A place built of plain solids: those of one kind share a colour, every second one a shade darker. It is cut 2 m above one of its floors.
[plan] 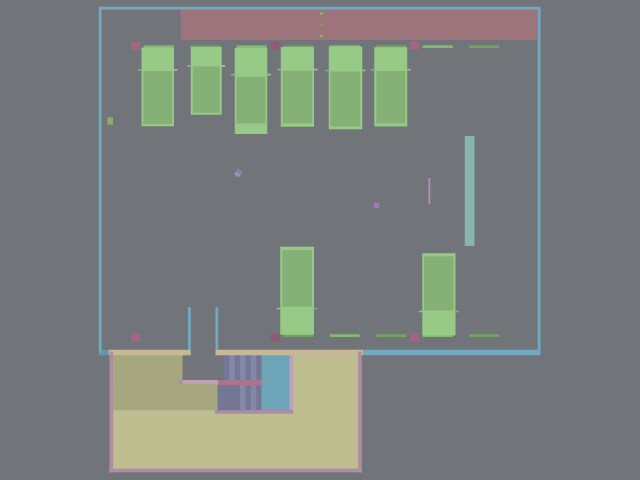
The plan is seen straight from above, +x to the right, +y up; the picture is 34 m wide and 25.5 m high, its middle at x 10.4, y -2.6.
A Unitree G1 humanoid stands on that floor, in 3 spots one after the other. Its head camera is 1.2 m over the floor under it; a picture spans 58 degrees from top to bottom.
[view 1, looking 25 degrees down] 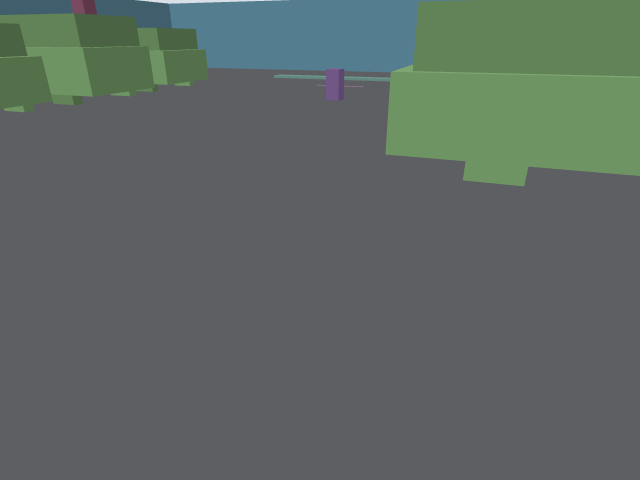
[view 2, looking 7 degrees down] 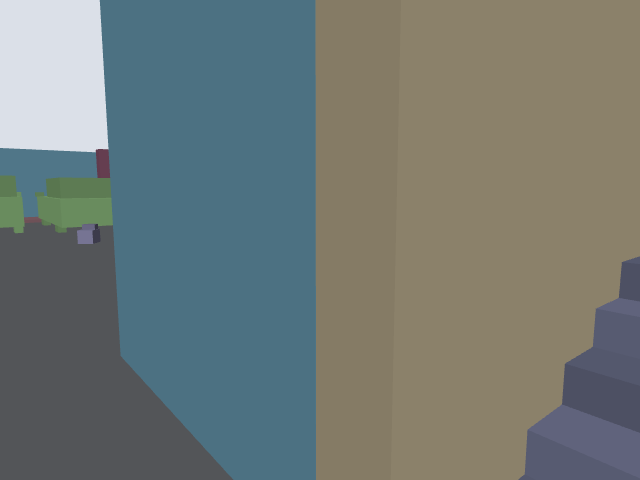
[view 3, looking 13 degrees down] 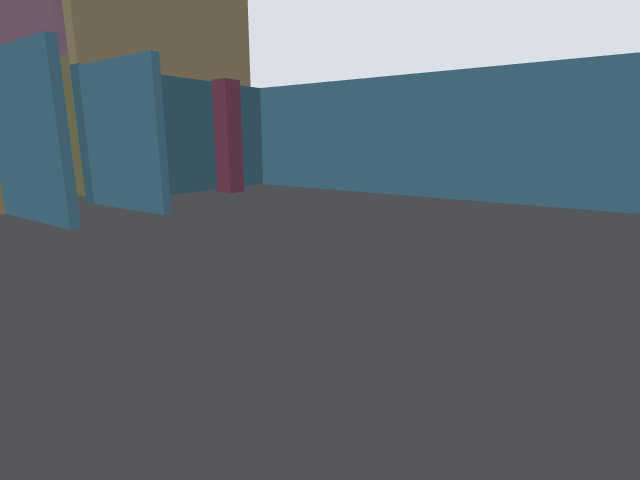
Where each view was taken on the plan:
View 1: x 4.19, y -3.78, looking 20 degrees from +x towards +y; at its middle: ground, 2.84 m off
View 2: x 4.09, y -9.38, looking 51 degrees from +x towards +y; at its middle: facade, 1.22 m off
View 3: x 7.69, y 0.00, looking -144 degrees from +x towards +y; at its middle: ground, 5.33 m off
